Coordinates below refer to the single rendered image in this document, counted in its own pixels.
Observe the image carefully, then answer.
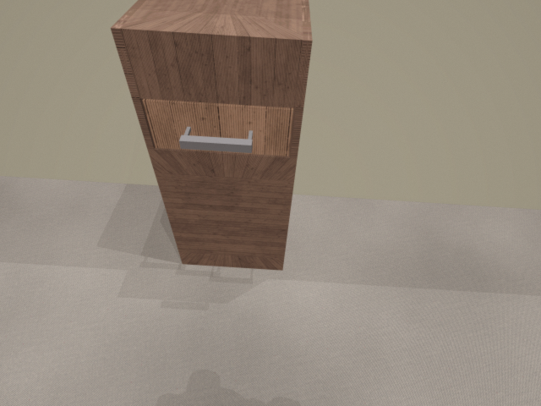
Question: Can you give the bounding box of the cabinet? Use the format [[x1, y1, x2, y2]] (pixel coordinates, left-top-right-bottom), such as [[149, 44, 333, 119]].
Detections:
[[111, 0, 313, 271]]

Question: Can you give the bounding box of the handle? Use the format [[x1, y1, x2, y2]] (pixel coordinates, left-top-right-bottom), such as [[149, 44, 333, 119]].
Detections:
[[179, 127, 253, 153]]

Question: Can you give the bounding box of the drawer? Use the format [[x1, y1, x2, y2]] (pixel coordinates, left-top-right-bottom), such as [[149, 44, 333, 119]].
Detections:
[[142, 99, 293, 156]]

